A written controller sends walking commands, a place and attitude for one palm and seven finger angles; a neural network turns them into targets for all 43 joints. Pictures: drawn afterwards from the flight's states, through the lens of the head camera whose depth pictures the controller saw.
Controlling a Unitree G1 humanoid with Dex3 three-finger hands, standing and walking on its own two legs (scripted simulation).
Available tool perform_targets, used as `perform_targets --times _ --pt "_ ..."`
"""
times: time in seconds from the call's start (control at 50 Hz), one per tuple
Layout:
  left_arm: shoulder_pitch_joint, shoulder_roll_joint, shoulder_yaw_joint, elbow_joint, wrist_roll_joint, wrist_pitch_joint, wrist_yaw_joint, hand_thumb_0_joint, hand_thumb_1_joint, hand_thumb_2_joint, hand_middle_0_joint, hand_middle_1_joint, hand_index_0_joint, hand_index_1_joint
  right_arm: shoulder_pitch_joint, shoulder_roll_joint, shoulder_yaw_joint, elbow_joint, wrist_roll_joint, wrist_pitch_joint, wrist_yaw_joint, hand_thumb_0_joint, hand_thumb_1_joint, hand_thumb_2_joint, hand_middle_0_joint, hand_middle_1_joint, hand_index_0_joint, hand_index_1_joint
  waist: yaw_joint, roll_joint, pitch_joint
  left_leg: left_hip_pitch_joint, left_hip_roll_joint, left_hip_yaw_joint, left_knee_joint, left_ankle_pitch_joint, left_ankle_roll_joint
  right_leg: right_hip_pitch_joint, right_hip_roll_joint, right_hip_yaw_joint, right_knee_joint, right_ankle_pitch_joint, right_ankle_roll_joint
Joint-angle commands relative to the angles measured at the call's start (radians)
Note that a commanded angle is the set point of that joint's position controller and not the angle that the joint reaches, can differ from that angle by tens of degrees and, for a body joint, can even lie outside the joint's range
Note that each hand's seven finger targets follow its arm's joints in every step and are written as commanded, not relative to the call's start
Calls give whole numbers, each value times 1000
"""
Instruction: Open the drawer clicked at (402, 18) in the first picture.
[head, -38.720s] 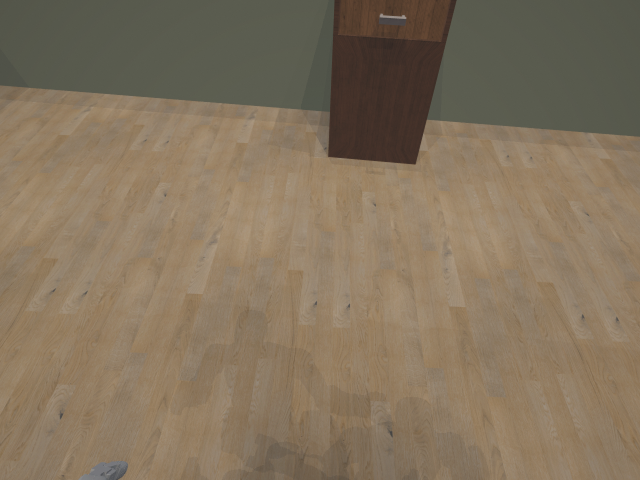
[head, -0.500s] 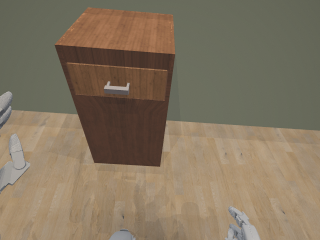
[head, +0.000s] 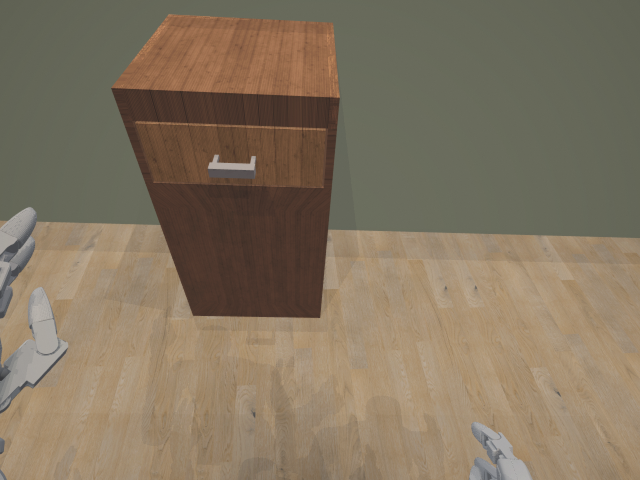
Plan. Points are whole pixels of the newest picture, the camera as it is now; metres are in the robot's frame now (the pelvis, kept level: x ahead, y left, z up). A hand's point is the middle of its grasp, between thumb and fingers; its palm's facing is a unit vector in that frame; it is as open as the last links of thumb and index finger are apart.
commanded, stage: stop stepping back and stand still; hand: left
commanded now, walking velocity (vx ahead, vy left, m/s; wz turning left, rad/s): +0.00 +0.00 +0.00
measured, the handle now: (233, 164) +0.76 +0.25 -0.06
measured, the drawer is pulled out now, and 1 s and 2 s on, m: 0.00 0.00 0.00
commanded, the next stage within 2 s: let the arm hang, fingers relaxed in 0.32 s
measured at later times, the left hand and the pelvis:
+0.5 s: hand (85, 377) +0.20 +0.27 +0.07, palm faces +0.20 -0.85 -0.48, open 7.4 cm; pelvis -0.01 +0.02 +0.00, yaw +0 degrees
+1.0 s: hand out of the picture -0.04 +0.26 -0.17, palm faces -0.02 -0.96 -0.27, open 7.4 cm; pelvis -0.02 +0.03 +0.01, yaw +1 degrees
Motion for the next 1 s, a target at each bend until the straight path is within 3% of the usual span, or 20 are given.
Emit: perform_targets --times 0.0,0.04,0.08,0.12,0.16,0.22,0.38,0.4,0.42,0.44,0.48,0.52,0.54,0.58,0.62,0.72,0.78,0.84,0.86,0.98 --pt "-58 158 110 -159 -6 -39 16 0 900 900 -200 -300 -200 -300 -104 -112 -56 -149 11 -37 -5 0 -900 -900 200 300 200 300 -27 -116 -11 -8 11 -9 11 -48 6 28 -293 296 -218 -2 -96" --pt "-25 140 95 -171 -9 -43 12 0 900 900 -200 -300 -200 -300 -105 -116 -50 -156 9 -40 -10 0 -900 -900 200 300 200 300 -30 -44 -15 87 16 -13 -164 78 16 22 -219 205 -156 53 -37" --pt "6 150 99 -203 -14 -51 4 0 900 900 -200 -300 -200 -300 -131 -140 -56 -187 10 -47 -21 0 -900 -900 200 300 200 300 -12 72 -11 89 88 -99 -240 170 33 41 -136 138 -88 89 26" --pt "35 153 114 -205 -10 -61 0 0 900 900 -200 -300 -200 -300 -128 -128 -48 -184 6 -47 -19 0 -900 -900 200 300 200 300 -13 116 -7 66 96 -111 -264 161 37 34 -107 109 -63 83 39" --pt "17 173 129 -240 -8 -74 2 0 900 900 -200 -300 -200 -300 -124 -135 -51 -191 5 -52 -21 0 -900 -900 200 300 200 300 -13 117 -25 37 103 -123 -270 179 36 83 -97 89 -37 117 44" --pt "51 155 123 -213 -15 -80 1 0 900 900 -200 -300 -200 -300 -106 -135 -54 -194 9 -58 -19 0 -900 -900 200 300 200 300 -15 79 -69 62 85 -86 -227 198 29 102 -111 116 -48 179 38" --pt "7 133 98 -180 -14 -72 2 0 900 900 -200 -300 -200 -300 -112 -136 -55 -193 10 -51 -17 0 -900 -900 200 300 200 300 -21 35 -39 85 64 -67 -206 122 23 40 -133 161 -106 120 28" --pt "-140 59 -264 659 82 102 -142 0 900 900 -200 -300 -200 -300 -149 -348 -132 76 6 -54 67 0 -900 -900 200 300 200 300 -74 57 12 42 77 -92 -34 302 49 -75 -181 113 37 318 21" --pt "-135 57 -231 689 65 173 -158 0 900 900 -200 -300 -200 -300 -77 -292 -132 64 13 12 69 0 -900 -900 200 300 200 300 -47 61 -67 81 91 -87 -75 351 42 -52 -155 133 60 295 23" --pt "-167 41 -238 711 59 185 -160 0 900 900 -200 -300 -200 -300 -69 -280 -119 53 12 40 65 0 -900 -900 200 300 200 300 -35 12 -81 54 108 -125 -92 347 63 -46 -125 98 93 200 26" --pt "-231 67 -246 809 58 193 -162 0 900 900 -200 -300 -200 -300 -91 -297 -102 47 3 70 62 0 -900 -900 200 300 200 300 -16 -71 -54 14 123 -160 -131 353 88 -11 -99 90 107 131 27" --pt "-281 111 -255 940 58 197 -163 0 900 900 -200 -300 -200 -300 -118 -309 -91 63 -4 90 61 0 -900 -900 200 300 200 300 -2 -125 -20 -11 85 -143 -140 255 76 36 -126 137 36 119 12" --pt "-317 130 -264 1011 56 199 -163 0 900 900 -200 -300 -200 -300 -127 -315 -89 78 -5 99 62 0 -900 -900 200 300 200 300 -7 -125 1 0 64 -133 -149 193 68 25 -145 165 -3 84 3" --pt "-380 155 -283 1138 50 203 -161 0 900 900 -200 -300 -200 -300 -140 -310 -81 115 -9 119 65 0 -900 -900 200 300 200 300 -12 -50 64 11 42 -130 -184 63 62 -19 -164 200 -75 -61 -11" --pt "-409 160 -301 1251 44 202 -159 0 900 900 -200 -300 -200 -300 -134 -308 -71 158 -10 130 67 0 -900 -900 200 300 200 300 -14 16 70 38 49 -136 -239 -16 57 -10 -155 200 -117 -151 -6" --pt "-394 144 -320 1455 30 192 -157 0 900 900 -200 -300 -200 -300 -108 -295 -62 257 -1 136 62 0 -900 -900 200 300 200 300 -7 108 21 97 64 -147 -316 -39 45 73 -150 173 -154 -101 1" --pt "-386 125 -324 1542 26 184 -153 0 900 900 -200 -300 -200 -300 -76 -282 -59 318 4 134 56 0 -900 -900 200 300 200 300 -10 83 16 139 77 -141 -329 49 43 100 -157 154 -171 -16 2" --pt "-376 109 -326 1607 20 181 -149 0 900 900 -200 -300 -200 -300 -53 -274 -57 366 7 133 48 0 -900 -900 200 300 200 300 -10 104 8 177 83 -133 -333 133 40 125 -162 138 -180 52 4" --pt "-378 111 -324 1618 21 180 -146 0 900 900 -200 -300 -200 -300 -50 -274 -59 374 9 134 46 0 -900 -900 200 300 200 300 -10 68 17 188 86 -130 -328 172 42 122 -165 133 -185 79 4" --pt "-399 113 -328 1666 21 187 -142 0 900 900 -200 -300 -200 -300 -52 -278 -62 413 6 144 45 0 -900 -900 200 300 200 300 -13 48 81 176 89 -138 -372 98 42 105 -165 124 -215 7 10"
